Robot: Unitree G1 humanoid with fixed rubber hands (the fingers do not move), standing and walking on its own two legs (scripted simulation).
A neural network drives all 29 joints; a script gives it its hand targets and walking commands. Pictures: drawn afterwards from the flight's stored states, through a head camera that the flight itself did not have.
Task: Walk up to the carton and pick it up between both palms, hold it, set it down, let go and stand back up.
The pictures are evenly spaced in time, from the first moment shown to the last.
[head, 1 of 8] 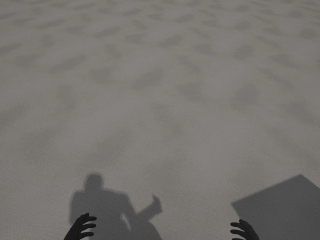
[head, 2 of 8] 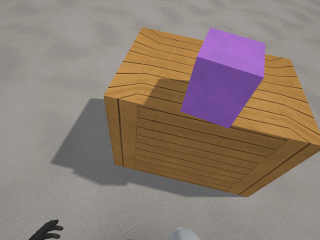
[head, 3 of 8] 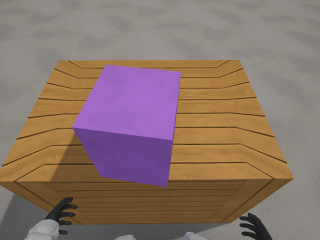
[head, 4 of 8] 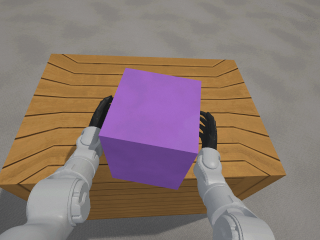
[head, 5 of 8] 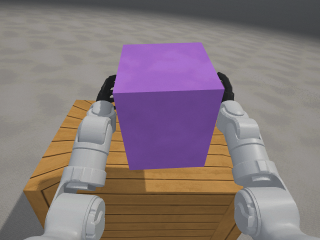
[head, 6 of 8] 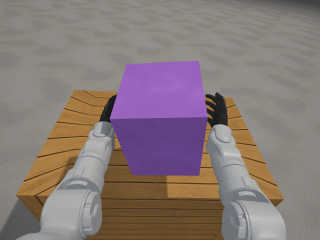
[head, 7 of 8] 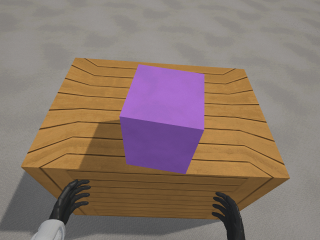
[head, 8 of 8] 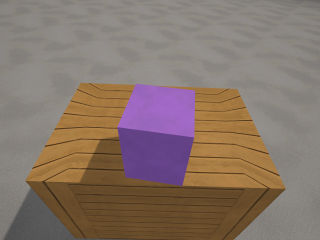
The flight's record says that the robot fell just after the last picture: no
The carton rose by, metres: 0.22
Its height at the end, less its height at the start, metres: +0.00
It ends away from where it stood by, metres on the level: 0.02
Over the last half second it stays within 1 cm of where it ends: yes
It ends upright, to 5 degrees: yes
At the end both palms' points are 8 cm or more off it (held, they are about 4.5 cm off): yes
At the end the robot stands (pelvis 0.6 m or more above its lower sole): yes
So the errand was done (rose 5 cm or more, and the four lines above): yes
